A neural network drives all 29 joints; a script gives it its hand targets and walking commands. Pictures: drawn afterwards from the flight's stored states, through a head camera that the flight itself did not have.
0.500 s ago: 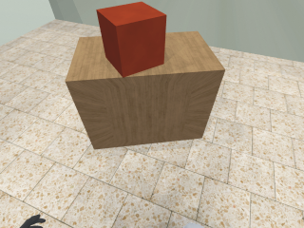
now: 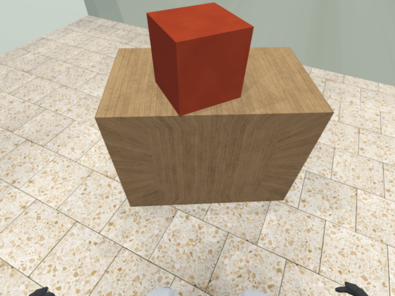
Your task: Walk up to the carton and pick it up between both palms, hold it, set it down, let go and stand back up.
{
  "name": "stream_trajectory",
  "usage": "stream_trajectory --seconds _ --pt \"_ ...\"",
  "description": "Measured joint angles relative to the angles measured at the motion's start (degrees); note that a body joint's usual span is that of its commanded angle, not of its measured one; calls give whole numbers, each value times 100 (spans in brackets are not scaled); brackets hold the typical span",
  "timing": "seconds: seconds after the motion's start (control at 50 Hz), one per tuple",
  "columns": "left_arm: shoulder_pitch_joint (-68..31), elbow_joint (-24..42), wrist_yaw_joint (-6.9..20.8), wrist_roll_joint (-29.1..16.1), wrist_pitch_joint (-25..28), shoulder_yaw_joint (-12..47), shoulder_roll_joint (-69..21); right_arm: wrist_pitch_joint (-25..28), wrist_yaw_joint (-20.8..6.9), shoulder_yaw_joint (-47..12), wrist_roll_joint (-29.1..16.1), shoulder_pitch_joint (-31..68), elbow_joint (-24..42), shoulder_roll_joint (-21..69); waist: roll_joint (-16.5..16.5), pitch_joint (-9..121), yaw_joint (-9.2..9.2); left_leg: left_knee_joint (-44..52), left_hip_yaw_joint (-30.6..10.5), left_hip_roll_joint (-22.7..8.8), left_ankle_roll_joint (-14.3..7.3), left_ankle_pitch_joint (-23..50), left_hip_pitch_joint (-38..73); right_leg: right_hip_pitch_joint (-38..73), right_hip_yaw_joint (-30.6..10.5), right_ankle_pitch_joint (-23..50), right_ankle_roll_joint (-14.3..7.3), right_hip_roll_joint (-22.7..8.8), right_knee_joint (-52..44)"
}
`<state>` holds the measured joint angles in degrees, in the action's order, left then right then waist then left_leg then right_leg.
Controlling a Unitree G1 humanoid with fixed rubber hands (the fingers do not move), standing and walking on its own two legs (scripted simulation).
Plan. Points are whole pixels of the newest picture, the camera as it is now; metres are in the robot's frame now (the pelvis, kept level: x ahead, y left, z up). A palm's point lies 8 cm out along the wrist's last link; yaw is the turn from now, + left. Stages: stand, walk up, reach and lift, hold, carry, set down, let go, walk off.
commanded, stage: walk up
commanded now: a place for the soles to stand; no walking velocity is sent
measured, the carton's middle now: (197, 58) +0.88 +0.00 +0.05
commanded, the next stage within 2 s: none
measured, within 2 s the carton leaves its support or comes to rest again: neither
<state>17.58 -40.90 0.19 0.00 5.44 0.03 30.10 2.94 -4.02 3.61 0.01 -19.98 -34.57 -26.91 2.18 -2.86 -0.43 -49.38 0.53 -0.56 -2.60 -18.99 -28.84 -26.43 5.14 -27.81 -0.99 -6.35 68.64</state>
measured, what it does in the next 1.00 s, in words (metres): walks ahead: right foot, then left foot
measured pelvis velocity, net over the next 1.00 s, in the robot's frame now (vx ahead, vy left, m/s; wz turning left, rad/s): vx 0.18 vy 0.02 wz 0.05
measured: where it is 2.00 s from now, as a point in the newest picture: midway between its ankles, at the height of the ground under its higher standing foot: (196, 269)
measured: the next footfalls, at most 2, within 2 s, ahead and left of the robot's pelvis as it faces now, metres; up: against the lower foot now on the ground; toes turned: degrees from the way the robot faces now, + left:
right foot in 0.22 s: +0.23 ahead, -0.14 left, +0.00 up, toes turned -4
left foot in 0.48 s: +0.26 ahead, +0.12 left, +0.00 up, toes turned +3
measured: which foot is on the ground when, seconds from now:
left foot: down 0.00-0.22, up 0.24-0.46, down 0.48-1.00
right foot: up 0.00-0.20, down 0.22-1.00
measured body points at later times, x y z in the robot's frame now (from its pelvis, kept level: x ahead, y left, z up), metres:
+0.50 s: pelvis +0.14 +0.01 -0.01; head +0.15 +0.00 +0.44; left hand +0.19 +0.36 -0.08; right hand +0.26 -0.31 -0.09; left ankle +0.22 +0.12 -0.70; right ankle +0.15 -0.16 -0.70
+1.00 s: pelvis +0.18 +0.02 -0.01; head +0.21 +0.02 +0.44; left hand +0.28 +0.38 -0.08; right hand +0.33 -0.30 -0.09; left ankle +0.22 +0.12 -0.70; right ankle +0.19 -0.13 -0.70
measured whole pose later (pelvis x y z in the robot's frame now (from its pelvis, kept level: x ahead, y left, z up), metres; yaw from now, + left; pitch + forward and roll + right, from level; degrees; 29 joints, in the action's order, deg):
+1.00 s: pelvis +0.18 +0.02 -0.01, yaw +3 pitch +0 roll -2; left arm 14.8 -41.0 -2.0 0.0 3.9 0.0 29.8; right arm 1.2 -1.7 3.6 0.0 -15.7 -34.6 -26.9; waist 3.2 -3.4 -0.4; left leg -55.2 0.5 -0.2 -2.8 -24.8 -30.4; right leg -25.3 4.6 -26.9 -0.2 -5.2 52.7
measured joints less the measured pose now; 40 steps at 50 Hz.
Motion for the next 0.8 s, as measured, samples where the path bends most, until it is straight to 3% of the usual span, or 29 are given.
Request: stream_trajectory --seconds 0.16,0.22,0.26,0.3,0.34,0.48,0.52,0.58,0.68,0.8 --pt "-72 -1 4 0 -18 1 3 -3 17 -1 0 -35 1 2 -9 -13 5 430 5 73 -7 -200 614 -241 -8 100 0 16 -1611" --pt "22 0 -13 0 68 0 9 -60 17 0 0 -29 -2 4 -9 44 7 263 6 75 -8 -433 617 -71 -14 696 0 85 -2495" --pt "172 -7 -75 0 177 -1 11 -135 17 1 1 -6 -8 6 1 31 11 -526 11 76 -8 -630 384 -69 -8 1159 20 85 -2346" --pt "379 -10 -124 0 187 -1 10 -201 17 1 0 52 -4 5 35 46 11 -1466 10 72 -8 -663 3 -9 15 939 44 84 -2213" --pt "553 -8 -176 0 187 0 9 -219 17 0 0 110 1 2 82 52 8 -1787 3 17 -7 -670 -288 132 46 798 44 86 -2277" --pt "684 -7 -205 0 117 1 53 -221 23 -1 0 182 2 -4 104 66 0 -66 -6 -177 0 -410 -273 282 28 413 44 -20 -2052" --pt "522 -11 -213 0 -2 0 41 -221 60 0 0 121 -4 1 97 20 3 -243 4 -104 26 27 -283 223 -15 112 44 -95 -1558" --pt "251 -5 -223 0 -123 0 -9 -221 90 0 0 119 0 2 96 -27 2 -537 3 -47 30 -295 -283 15 -18 -158 44 -38 -891" --pt "78 -4 -222 0 -101 2 -12 -223 137 -1 0 178 1 4 92 -15 7 -579 7 13 28 -435 -308 79 -31 -63 45 122 -1615" --pt "92 -5 -223 0 -91 1 -19 -225 211 -1 0 365 2 3 104 0 5 -655 1 28 29 -589 -285 86 -41 -3 78 100 -1517"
